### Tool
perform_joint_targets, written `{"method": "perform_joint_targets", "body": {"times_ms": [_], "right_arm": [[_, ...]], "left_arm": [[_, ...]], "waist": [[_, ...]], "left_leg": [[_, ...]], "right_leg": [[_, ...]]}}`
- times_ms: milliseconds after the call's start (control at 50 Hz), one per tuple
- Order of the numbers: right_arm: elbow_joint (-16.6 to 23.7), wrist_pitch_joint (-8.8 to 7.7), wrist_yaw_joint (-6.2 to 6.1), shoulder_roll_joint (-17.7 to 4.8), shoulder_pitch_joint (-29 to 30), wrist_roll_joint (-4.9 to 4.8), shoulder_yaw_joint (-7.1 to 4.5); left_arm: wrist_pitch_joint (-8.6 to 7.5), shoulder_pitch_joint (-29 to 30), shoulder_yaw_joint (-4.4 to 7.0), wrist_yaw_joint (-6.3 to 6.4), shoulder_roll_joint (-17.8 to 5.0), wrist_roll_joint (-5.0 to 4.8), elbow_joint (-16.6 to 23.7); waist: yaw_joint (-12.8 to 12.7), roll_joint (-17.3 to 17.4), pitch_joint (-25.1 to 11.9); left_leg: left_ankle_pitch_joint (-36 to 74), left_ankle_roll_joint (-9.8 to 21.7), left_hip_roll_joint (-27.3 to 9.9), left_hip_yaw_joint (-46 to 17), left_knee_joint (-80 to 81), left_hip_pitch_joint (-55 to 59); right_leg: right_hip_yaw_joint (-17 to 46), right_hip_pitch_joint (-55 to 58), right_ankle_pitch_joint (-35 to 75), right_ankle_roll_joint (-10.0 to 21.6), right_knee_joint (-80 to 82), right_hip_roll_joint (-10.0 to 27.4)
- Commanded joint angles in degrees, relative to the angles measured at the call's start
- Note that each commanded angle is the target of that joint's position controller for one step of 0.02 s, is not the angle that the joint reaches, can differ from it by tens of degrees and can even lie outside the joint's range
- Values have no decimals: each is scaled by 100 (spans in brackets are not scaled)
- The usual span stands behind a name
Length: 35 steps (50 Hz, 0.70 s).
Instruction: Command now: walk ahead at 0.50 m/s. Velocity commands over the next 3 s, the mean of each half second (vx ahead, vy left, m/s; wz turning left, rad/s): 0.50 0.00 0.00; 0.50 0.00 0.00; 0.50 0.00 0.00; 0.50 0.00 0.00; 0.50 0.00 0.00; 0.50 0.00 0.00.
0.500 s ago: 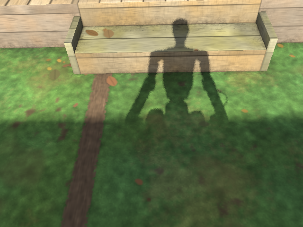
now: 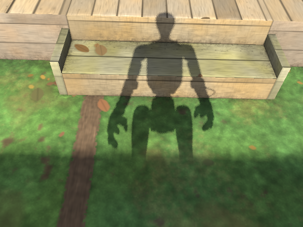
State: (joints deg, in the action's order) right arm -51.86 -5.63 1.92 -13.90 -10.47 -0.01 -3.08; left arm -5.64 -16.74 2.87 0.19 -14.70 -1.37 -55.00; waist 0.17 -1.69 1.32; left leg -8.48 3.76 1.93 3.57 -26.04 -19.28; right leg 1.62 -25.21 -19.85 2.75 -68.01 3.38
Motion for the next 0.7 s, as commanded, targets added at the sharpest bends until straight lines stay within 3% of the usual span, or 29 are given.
{"method": "perform_joint_targets", "body": {"times_ms": [20, 80, 180, 300, 360, 380, 400, 420, 440, 460, 480, 500, 520, 560, 600, 640, 700], "right_arm": [[143, -95, 18, -461, -115, 45, -71], [-15, -112, -82, -721, -423, 39, -130], [-176, -35, -207, -781, -862, -23, -117], [-475, 84, -241, -866, -1420, -85, -157], [-513, 160, -272, -960, -1332, -106, -213], [-483, 181, -276, -1014, -1196, -109, -230], [-450, 209, -273, -964, -1060, -109, -209], [-355, 210, -268, -789, -1022, -55, -131], [-278, 107, -209, -161, -1656, -11, 63], [-359, -49, -169, -222, -1612, -68, 72], [-210, -144, -140, -759, -1086, -230, -75], [-94, -174, -156, -815, -674, -271, -84], [-68, -150, -195, -755, -469, -198, -110], [-134, 21, -238, -537, -678, -124, -144], [-152, 129, -261, -373, -735, -101, -139], [-9, 158, -279, -426, -340, -57, -166], [167, 131, -241, -372, 242, -25, -165]], "left_arm": [[61, -278, 132, 63, -289, 40, 275], [129, 178, 170, 92, -327, 93, 460], [75, 1185, 134, 15, -196, 95, 755], [6, 2139, 55, -166, -191, 20, 1097], [-51, 1996, 92, -250, -353, 8, 1149], [-65, 1644, 155, -248, -482, 17, 1067], [-69, 881, 273, -226, -676, 39, 831], [-67, -208, 412, -178, -1026, 81, 535], [-34, -998, 560, -149, -1616, 169, 376], [-18, -1042, 428, -162, -1245, 119, 353], [-28, -558, 315, -155, -918, 81, 422], [-23, -26, 247, -146, -722, 87, 559], [-27, 355, 189, -171, -550, 128, 605], [-63, 588, 126, -211, -352, 196, 578], [-97, 426, 156, -188, -473, 175, 466], [-102, 225, 194, -117, -637, 180, 371], [-52, -31, 190, -28, -667, 149, 265]], "waist": [[-129, 656, -316], [-108, 498, -69], [171, 495, 101], [464, 487, 399], [249, 613, 270], [25, 692, 44], [-378, 654, -400], [-785, 413, -1157], [-674, -892, -2079], [-691, -1245, -2467], [-637, -904, -1638], [-484, -514, -1043], [-306, -164, -610], [30, -323, -366], [116, -282, -236], [73, -169, -66], [-62, -158, 39]], "left_leg": [[503, 951, -1440, -1585, 1702, 748], [1000, 1032, -1436, -1264, 1911, 779], [1097, 796, -1256, -815, 1977, 1146], [1034, 758, -1573, -801, 1671, 2102], [1826, 629, -1752, -833, 1217, 2451], [2712, 556, -1693, -754, 828, 2431], [3532, 429, -1440, -543, -37, 2251], [3041, 239, -1123, -309, -1445, 1362], [631, -204, -194, -28, -3830, -1044], [-2365, -185, 110, -862, -4798, -1934], [-2141, -59, -276, -1031, -5205, -2453], [-1601, 4, -601, -842, -5033, -2439], [-1173, -9, -816, -737, -4640, -2205], [-748, -32, -1051, -769, -4105, -1523], [-517, -117, -1084, -693, -3790, -1483], [-12, -227, -1116, -688, -3227, -1891], [885, -313, -1061, -633, -2218, -2127]], "right_leg": [[203, -793, 533, 6, 174, 535], [165, -1295, 1182, -146, 880, 593], [-2, -1456, 2513, -218, 2581, 423], [-121, -1576, 2287, -117, 3622, 205], [-204, -1110, 1677, 101, 3878, 55], [-352, -496, 1544, 200, 3944, -121], [-519, 573, 1616, 344, 4057, -326], [-62, 2291, 1792, 624, 3852, 87], [2447, 4697, 1079, 1522, 4084, 1604], [4045, 4988, 626, 1734, 4975, 2000], [3303, 4320, 407, 1401, 5053, 1790], [2483, 3414, 699, 1201, 5176, 1578], [1909, 2545, 1093, 1099, 5403, 1347], [1273, 1642, 1400, 974, 5777, 1019], [937, 1378, 1736, 1068, 6001, 943], [764, 1460, 1991, 1109, 6130, 953], [461, 1678, 2132, 981, 6187, 846]]}}
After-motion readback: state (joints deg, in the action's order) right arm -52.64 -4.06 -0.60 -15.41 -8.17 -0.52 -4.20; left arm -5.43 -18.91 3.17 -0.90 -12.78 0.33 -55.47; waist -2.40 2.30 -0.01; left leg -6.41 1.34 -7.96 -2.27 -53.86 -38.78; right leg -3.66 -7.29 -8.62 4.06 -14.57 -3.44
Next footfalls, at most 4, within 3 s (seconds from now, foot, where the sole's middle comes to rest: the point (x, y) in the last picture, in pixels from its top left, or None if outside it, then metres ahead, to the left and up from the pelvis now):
0.42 right None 0.41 -0.15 -0.77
0.96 left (136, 180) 0.70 0.08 -0.77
1.48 right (174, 134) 0.96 -0.11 -0.77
1.98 left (143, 116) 1.08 0.05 -0.77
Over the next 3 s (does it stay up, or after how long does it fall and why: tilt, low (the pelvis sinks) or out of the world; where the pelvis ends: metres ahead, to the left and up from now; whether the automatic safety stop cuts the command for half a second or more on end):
stays up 1.53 -0.06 0.19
